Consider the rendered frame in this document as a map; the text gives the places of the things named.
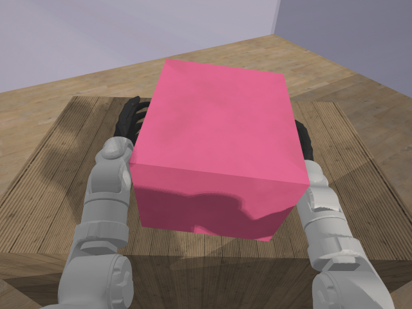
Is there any right robot hand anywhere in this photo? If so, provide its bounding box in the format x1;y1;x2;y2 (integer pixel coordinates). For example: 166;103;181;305
295;120;314;161

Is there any robot right forearm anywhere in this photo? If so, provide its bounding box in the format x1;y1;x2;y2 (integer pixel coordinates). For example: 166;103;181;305
296;160;395;309

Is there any carton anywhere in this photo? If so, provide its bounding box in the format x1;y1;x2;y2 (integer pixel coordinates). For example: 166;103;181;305
129;59;310;241

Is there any pedestal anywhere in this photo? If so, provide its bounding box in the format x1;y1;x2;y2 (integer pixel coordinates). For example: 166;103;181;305
0;96;412;309

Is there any left robot upper arm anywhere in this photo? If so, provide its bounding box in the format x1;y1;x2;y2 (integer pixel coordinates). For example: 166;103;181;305
40;254;134;309

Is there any robot left forearm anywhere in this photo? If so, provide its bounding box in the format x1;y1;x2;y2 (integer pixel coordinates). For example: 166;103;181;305
58;136;134;304

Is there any right robot upper arm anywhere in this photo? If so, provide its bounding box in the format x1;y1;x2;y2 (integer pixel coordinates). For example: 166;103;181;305
312;271;393;309

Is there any left robot hand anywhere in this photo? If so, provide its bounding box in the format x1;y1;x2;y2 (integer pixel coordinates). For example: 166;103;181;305
113;96;150;146

